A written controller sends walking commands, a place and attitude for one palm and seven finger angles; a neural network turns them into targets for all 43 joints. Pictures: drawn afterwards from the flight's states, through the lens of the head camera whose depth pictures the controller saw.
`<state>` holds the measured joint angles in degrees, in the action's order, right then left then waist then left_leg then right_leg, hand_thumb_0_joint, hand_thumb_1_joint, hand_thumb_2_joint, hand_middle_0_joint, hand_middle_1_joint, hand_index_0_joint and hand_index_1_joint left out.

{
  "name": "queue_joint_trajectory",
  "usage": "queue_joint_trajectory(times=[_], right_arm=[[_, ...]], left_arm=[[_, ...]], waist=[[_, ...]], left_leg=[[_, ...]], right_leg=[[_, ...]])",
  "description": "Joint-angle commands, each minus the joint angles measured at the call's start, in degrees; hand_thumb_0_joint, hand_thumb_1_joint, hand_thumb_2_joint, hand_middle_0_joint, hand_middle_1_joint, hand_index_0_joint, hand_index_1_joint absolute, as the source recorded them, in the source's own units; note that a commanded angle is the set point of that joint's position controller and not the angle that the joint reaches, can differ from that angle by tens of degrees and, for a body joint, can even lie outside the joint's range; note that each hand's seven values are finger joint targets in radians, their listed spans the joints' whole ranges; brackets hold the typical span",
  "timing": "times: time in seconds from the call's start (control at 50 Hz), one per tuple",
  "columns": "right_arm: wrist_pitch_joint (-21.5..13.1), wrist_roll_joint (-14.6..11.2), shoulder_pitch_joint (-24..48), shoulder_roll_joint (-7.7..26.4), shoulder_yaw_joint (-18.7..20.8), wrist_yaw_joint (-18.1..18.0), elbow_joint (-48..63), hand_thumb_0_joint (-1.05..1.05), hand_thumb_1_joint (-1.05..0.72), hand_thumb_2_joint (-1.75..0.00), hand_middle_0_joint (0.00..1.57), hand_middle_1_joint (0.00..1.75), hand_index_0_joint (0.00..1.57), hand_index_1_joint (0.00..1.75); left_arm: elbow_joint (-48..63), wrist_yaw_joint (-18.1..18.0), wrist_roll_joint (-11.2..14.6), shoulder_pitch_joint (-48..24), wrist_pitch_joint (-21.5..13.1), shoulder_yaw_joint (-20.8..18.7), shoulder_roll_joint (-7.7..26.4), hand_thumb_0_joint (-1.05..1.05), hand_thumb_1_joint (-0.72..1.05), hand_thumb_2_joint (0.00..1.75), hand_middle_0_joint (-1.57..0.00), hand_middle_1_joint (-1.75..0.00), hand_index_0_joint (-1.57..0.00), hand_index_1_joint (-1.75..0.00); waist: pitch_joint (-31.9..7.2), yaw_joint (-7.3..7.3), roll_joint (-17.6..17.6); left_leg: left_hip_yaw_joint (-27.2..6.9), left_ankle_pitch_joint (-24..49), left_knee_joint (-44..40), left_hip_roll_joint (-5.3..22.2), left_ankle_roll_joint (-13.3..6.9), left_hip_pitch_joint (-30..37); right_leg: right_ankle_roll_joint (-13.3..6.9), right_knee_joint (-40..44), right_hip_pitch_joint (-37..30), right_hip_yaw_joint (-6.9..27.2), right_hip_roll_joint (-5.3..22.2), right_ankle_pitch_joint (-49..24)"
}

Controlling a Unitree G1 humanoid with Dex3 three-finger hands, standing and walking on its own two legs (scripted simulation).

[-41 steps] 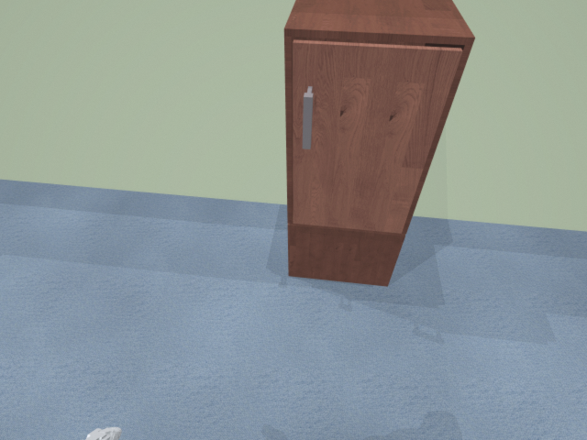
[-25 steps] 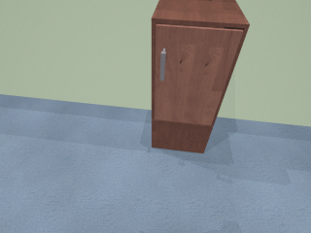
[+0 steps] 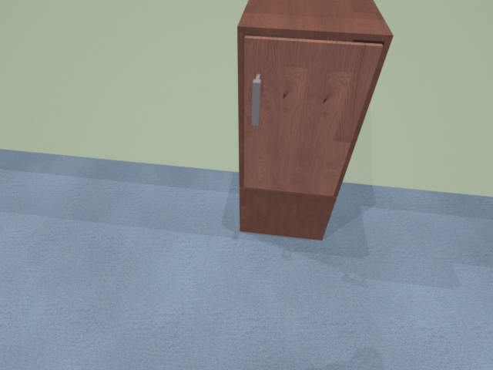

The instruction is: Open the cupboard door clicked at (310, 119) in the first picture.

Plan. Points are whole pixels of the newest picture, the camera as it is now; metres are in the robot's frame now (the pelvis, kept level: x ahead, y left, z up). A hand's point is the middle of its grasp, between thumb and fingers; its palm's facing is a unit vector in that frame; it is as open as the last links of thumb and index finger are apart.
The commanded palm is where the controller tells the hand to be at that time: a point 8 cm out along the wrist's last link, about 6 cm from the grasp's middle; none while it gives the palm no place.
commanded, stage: look at it before walking up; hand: left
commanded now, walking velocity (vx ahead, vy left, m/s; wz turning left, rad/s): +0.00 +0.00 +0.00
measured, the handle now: (256, 100) +0.85 +0.02 +0.00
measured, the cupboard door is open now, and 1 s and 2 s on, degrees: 0 0 0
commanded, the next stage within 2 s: take the last steps up to it in 0.62 s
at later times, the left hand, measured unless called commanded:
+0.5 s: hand out of the picture +0.07 +0.24 -0.16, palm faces -0.01 -0.95 -0.32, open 7.4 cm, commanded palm none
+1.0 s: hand out of the picture +0.05 +0.19 -0.18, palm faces -0.05 -0.97 -0.23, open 7.4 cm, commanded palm none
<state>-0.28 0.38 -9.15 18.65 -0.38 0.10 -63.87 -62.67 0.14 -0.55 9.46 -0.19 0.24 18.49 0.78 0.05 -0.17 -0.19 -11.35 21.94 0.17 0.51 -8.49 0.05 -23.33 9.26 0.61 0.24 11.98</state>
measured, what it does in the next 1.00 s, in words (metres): stands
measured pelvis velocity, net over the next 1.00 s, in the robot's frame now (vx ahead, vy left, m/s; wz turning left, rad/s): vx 0.04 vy -0.02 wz -0.07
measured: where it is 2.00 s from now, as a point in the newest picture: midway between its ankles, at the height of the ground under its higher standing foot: outside the picture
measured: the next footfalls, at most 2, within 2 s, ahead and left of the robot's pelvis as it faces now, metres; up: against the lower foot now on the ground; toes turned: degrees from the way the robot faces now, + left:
left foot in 1.54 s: +0.38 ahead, +0.02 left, +0.00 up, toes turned +0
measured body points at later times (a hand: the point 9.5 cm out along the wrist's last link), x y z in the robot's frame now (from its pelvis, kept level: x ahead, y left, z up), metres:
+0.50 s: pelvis +0.00 +0.00 +0.00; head +0.00 -0.01 +0.45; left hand +0.07 +0.28 -0.13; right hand +0.07 -0.29 -0.14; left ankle +0.01 +0.13 -0.74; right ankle +0.01 -0.12 -0.74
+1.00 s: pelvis +0.04 -0.02 -0.01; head +0.03 -0.02 +0.44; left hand +0.05 +0.24 -0.16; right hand +0.05 -0.27 -0.16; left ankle +0.01 +0.13 -0.74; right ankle +0.01 -0.12 -0.74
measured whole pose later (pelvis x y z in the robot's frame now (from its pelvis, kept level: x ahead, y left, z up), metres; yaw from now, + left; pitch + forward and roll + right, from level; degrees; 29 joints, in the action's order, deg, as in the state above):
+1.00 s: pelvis +0.04 -0.02 -0.01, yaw -4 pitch -1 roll +1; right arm -0.3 1.2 -14.9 12.7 0.5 0.0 -63.4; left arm -63.0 1.6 -1.4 17.9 1.4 -1.3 14.1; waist -1.8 -0.3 1.5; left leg 3.4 -18.2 26.2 1.9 1.1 -7.5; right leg -1.2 -36.7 14.4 0.4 -0.2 23.0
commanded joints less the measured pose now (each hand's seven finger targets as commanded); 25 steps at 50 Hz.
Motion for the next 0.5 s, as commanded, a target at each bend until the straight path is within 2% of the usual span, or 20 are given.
queue_joint_trajectory(times=[0.0,0.06,0.12,0.18,0.48], right_arm=[[-1.74,0.27,2.44,10.89,2.24,-0.99,3.39,0.00,-0.90,-0.90,0.20,0.30,0.20,0.30],[-1.75,0.20,2.49,10.93,2.31,-0.98,3.59,0.00,-0.90,-0.90,0.20,0.30,0.20,0.30],[-1.91,0.25,2.48,10.88,2.31,-1.02,3.42,0.00,-0.90,-0.90,0.20,0.30,0.20,0.30],[-1.84,0.18,2.67,10.77,2.25,-1.04,3.45,0.00,-0.90,-0.90,0.20,0.30,0.20,0.30],[-1.69,0.16,2.44,10.43,2.08,-1.06,3.24,0.00,-0.90,-0.90,0.20,0.30,0.20,0.30]], left_arm=[[3.57,-0.89,-0.12,-2.01,-1.07,-2.08,11.17,0.00,0.90,0.90,-0.20,-0.30,-0.20,-0.30],[3.68,-0.88,-0.16,-1.91,-1.20,-2.12,11.26,0.00,0.90,0.90,-0.20,-0.30,-0.20,-0.30],[3.74,-0.92,-0.15,-2.09,-1.25,-2.15,11.05,0.00,0.90,0.90,-0.20,-0.30,-0.20,-0.30],[3.69,-0.93,-0.15,-2.03,-1.24,-2.13,11.07,0.00,0.90,0.90,-0.20,-0.30,-0.20,-0.30],[3.42,-0.92,-0.15,-1.35,-1.35,-2.13,10.93,0.00,0.90,0.90,-0.20,-0.30,-0.20,-0.30]], waist=[[-0.28,-0.22,0.13],[-1.07,-0.21,0.94],[-1.81,-0.14,0.33],[-0.91,-0.23,0.50],[-1.37,-0.17,0.49]], left_leg=[[-5.60,2.46,-4.97,6.14,-1.82,-1.49],[-5.46,3.31,-4.64,6.18,-1.81,-0.66],[-5.41,5.13,-4.70,6.30,-1.76,-0.19],[-5.40,4.90,-4.77,6.34,-1.79,-0.39],[-5.05,5.16,-4.65,6.16,-1.54,0.51]], right_leg=[[-1.57,5.18,0.68,5.82,6.03,-1.41],[-1.61,5.26,0.70,5.77,6.12,-2.20],[-1.59,4.87,-0.07,5.59,6.11,-4.34],[-1.56,5.14,0.27,5.66,6.12,-4.32],[-1.61,6.13,-0.14,6.01,6.30,-4.71]])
